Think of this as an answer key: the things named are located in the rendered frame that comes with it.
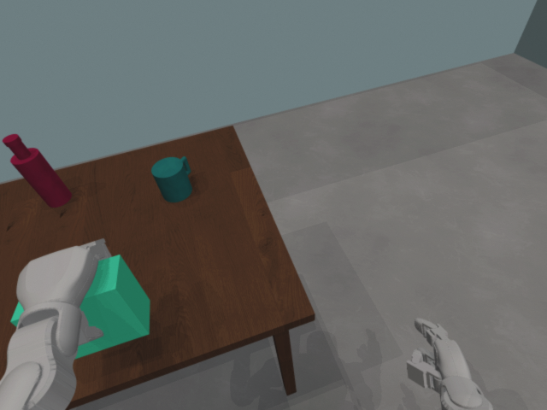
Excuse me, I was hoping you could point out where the robot left forearm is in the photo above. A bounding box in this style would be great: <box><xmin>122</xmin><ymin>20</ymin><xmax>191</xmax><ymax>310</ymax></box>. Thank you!
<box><xmin>0</xmin><ymin>302</ymin><xmax>82</xmax><ymax>410</ymax></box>

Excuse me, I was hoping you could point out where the left robot hand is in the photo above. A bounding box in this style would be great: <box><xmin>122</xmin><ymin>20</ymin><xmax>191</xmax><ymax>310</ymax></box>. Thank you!
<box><xmin>16</xmin><ymin>238</ymin><xmax>112</xmax><ymax>346</ymax></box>

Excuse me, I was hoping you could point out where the right robot hand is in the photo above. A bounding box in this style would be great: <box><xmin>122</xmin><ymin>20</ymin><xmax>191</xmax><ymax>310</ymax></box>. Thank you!
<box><xmin>407</xmin><ymin>318</ymin><xmax>472</xmax><ymax>394</ymax></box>

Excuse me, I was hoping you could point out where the table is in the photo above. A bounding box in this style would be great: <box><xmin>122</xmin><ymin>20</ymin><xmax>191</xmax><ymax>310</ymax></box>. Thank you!
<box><xmin>0</xmin><ymin>126</ymin><xmax>315</xmax><ymax>410</ymax></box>

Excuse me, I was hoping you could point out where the sponge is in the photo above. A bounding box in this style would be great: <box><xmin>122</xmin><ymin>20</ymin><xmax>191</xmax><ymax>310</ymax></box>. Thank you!
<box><xmin>10</xmin><ymin>255</ymin><xmax>150</xmax><ymax>359</ymax></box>

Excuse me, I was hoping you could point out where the robot right forearm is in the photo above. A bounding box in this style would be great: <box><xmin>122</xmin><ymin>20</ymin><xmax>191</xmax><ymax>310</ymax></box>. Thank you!
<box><xmin>440</xmin><ymin>376</ymin><xmax>493</xmax><ymax>410</ymax></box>

